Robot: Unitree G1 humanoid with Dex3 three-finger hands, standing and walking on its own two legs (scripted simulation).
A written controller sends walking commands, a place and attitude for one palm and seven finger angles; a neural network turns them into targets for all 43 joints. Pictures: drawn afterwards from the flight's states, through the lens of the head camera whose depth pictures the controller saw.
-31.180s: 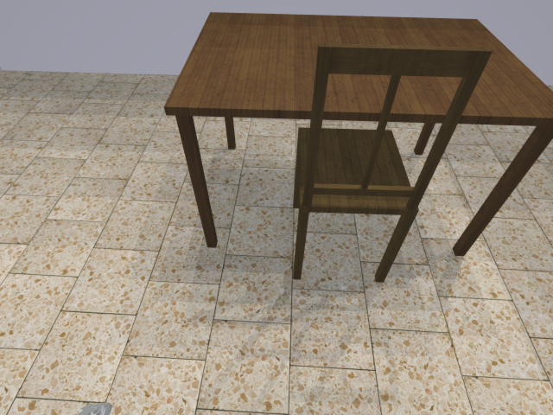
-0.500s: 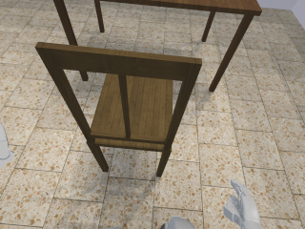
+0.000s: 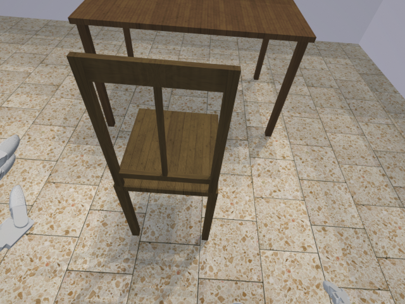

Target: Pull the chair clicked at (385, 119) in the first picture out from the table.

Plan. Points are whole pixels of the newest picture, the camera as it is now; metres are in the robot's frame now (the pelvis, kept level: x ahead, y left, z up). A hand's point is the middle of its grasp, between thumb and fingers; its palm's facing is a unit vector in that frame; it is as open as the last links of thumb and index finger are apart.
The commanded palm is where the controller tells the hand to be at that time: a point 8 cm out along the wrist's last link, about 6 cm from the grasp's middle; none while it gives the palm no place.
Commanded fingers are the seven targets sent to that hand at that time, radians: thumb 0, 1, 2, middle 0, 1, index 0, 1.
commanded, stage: stop stepping back and stand still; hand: left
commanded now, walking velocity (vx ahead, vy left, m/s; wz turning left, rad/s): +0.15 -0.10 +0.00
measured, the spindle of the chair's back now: (162, 138) +0.54 +0.13 -0.04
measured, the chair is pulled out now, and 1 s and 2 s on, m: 0.62 0.62 0.62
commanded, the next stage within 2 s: let the arm hang, fingers relaxed in 0.84 s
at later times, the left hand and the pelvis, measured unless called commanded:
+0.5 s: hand out of the picture +0.18 +0.29 +0.18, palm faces +0.38 -0.81 -0.45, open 7.4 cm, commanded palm +0.12 +0.33 +0.19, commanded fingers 0.00 0.90 0.90 -0.20 -0.30 -0.20 -0.30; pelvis -0.02 +0.03 +0.01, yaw +0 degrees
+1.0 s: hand out of the picture +0.21 +0.30 +0.14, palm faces +0.30 -0.79 -0.54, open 7.4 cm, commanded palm none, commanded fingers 0.00 0.90 0.90 -0.20 -0.30 -0.20 -0.30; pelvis -0.01 +0.04 +0.02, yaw +0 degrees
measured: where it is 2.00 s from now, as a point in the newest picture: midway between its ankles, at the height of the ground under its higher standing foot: outside the picture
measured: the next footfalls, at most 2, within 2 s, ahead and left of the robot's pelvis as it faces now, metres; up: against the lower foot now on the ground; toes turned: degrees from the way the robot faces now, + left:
right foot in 0.18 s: +0.03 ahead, -0.09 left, +0.00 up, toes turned +0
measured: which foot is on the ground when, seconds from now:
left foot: down 0.00-1.00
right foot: down 0.00-0.00, up 0.02-0.16, down 0.18-1.00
